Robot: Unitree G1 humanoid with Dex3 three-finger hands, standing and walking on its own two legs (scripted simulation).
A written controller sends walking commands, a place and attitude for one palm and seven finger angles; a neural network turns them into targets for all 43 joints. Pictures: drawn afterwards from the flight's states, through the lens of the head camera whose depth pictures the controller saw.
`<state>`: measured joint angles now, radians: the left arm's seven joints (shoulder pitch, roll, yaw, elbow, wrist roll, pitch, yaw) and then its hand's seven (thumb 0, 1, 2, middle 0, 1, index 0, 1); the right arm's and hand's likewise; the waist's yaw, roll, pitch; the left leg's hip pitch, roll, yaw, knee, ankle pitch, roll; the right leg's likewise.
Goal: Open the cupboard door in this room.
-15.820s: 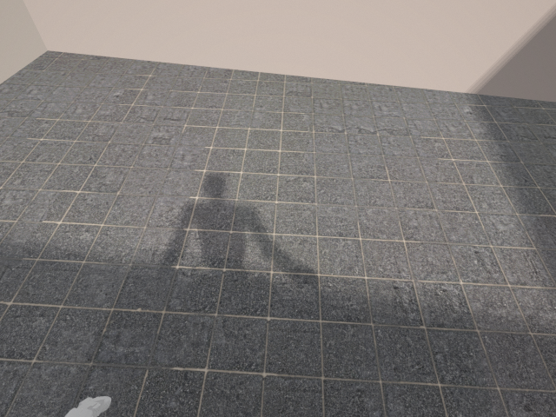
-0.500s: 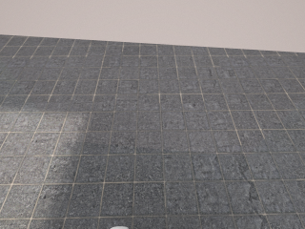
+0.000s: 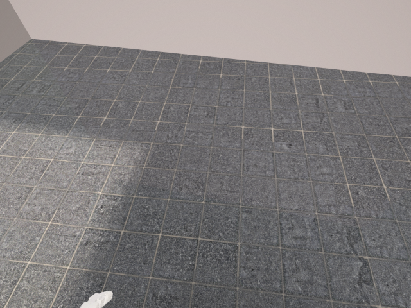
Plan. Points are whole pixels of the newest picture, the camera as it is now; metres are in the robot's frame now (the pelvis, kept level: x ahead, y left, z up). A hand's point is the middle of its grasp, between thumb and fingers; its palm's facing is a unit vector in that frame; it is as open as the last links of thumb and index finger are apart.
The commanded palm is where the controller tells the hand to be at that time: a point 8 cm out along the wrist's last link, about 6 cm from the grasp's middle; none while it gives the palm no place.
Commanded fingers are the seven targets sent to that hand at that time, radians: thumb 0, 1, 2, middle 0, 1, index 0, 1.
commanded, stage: turn or walk to find it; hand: left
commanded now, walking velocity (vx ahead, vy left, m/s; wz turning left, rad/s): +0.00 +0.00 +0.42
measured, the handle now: out of the picture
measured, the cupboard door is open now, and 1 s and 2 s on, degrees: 0 0 0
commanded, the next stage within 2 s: none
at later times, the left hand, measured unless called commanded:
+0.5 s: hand out of the picture -0.06 +0.21 -0.17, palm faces +0.31 -0.92 -0.25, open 7.4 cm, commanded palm none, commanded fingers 0.00 0.90 0.90 -0.20 -0.30 -0.20 -0.30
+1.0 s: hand out of the picture -0.03 +0.20 -0.14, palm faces +0.44 -0.85 -0.28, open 7.4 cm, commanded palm none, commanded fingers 0.00 0.90 0.90 -0.20 -0.30 -0.20 -0.30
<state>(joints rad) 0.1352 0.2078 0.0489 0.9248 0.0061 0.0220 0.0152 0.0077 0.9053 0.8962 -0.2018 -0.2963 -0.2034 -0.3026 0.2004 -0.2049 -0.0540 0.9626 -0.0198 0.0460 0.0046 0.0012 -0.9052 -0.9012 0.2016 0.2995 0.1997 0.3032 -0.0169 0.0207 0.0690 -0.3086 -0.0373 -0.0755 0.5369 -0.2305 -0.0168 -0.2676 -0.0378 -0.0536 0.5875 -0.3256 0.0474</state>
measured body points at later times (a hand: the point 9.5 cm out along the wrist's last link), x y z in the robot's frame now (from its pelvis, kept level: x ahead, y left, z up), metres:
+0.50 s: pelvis -0.03 +0.00 +0.00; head +0.01 +0.02 +0.45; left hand -0.07 +0.26 -0.15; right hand +0.12 -0.22 -0.14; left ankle -0.08 +0.11 -0.73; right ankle +0.00 -0.10 -0.73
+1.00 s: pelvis -0.04 -0.03 +0.00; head +0.00 -0.04 +0.45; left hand -0.05 +0.24 -0.12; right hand +0.12 -0.23 -0.16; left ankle -0.08 +0.11 -0.71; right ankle +0.01 -0.12 -0.73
